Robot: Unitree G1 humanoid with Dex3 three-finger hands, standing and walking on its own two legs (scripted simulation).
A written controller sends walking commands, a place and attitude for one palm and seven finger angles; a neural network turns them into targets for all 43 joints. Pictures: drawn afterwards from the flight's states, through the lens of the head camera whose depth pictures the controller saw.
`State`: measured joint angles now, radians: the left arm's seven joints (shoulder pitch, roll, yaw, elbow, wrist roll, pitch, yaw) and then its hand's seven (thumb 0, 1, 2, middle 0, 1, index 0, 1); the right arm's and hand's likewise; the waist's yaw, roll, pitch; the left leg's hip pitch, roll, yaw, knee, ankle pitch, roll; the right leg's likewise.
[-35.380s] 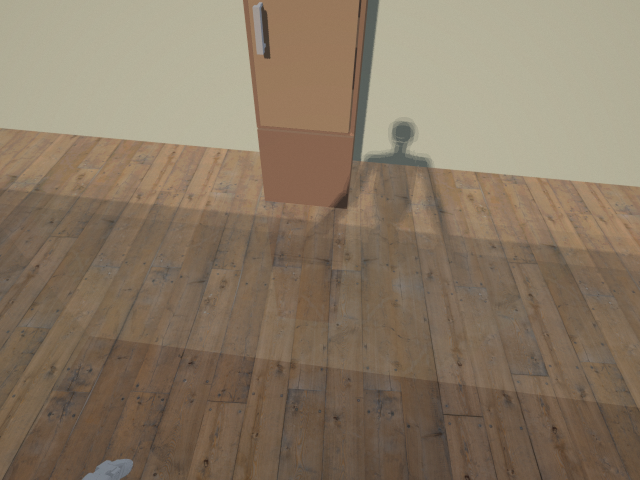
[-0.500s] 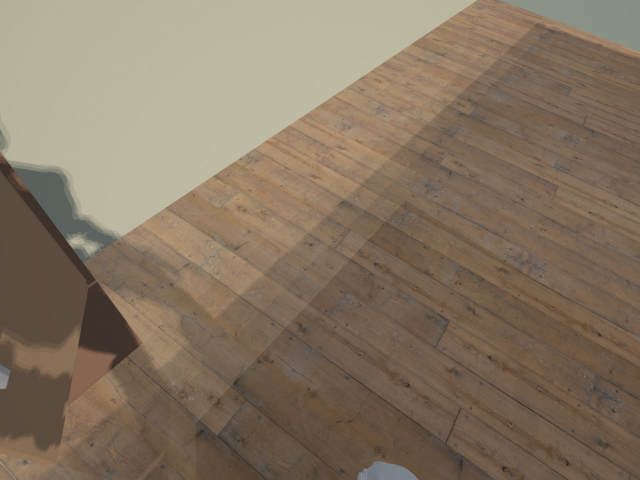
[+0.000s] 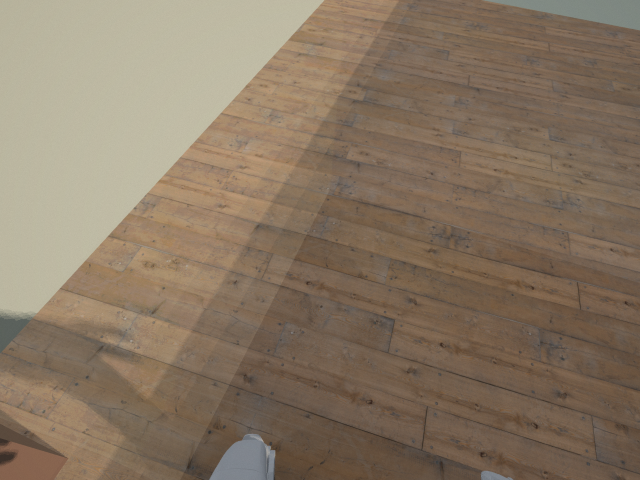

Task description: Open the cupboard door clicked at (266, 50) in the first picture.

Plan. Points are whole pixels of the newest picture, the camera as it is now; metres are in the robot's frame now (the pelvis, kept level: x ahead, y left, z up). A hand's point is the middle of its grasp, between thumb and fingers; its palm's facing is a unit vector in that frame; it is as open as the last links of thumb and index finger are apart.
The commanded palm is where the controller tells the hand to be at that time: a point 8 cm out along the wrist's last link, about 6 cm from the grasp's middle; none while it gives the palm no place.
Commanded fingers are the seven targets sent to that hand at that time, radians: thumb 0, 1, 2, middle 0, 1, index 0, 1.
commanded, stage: walk to a spot facing it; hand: left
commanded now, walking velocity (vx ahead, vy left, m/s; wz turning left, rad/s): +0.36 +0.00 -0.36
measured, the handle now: out of the picture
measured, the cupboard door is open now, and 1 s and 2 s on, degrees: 50 50 50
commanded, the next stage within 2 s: turn to face it in 1.14 s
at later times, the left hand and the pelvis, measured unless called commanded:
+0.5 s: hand (237, 318) +0.37 +0.17 -0.15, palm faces -0.28 -0.94 -0.18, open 7.4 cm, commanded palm none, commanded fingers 0.00 0.90 0.90 -0.20 -0.30 -0.20 -0.30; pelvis +0.21 +0.02 +0.00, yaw -15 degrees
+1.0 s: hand (290, 288) +0.45 +0.09 -0.17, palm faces -0.26 -0.95 -0.20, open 7.3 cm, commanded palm none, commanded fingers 0.00 0.90 0.90 -0.20 -0.30 -0.20 -0.30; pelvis +0.42 -0.10 +0.00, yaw -20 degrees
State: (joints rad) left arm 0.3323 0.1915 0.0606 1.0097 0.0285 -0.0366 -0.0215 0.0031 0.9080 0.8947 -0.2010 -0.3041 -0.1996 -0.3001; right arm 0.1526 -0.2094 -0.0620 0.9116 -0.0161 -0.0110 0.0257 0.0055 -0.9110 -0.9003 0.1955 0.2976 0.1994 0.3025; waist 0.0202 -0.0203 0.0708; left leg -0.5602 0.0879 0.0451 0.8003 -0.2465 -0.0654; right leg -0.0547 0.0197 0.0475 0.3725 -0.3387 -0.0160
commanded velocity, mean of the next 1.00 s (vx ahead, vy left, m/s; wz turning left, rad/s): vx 0.36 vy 0.00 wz -0.25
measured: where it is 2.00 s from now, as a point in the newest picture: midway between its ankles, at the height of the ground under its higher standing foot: (380, 321)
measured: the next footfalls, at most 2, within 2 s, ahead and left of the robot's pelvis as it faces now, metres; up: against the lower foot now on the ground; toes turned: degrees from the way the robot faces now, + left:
left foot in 0.08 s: +0.19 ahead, +0.13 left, +0.00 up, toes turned +2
right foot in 0.62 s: +0.36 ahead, -0.13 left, +0.00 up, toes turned -24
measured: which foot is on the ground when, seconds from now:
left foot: up 0.00-0.06, down 0.08-0.64, up 0.66-1.00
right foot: down 0.00-0.08, up 0.10-0.60, down 0.62-1.00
